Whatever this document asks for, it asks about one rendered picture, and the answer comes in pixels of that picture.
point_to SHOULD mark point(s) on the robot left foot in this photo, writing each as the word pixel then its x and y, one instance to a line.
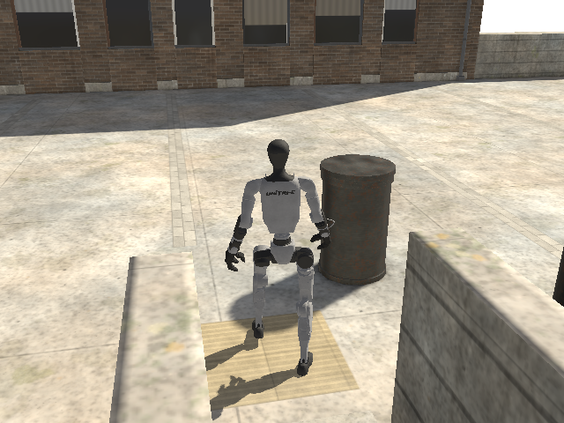
pixel 258 331

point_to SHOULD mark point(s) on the robot right hand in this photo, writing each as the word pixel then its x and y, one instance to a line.
pixel 318 237

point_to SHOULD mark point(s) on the robot left upper arm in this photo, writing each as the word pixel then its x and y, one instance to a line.
pixel 248 201

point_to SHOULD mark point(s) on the robot left hand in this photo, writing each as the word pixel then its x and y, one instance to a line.
pixel 231 259

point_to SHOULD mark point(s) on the robot torso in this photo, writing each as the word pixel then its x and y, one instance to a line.
pixel 281 203

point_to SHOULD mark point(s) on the robot left forearm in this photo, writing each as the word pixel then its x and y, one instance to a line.
pixel 237 238

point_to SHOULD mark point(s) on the robot right upper arm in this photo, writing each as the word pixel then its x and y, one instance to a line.
pixel 312 197

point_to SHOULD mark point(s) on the robot right forearm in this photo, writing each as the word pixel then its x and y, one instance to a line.
pixel 322 227

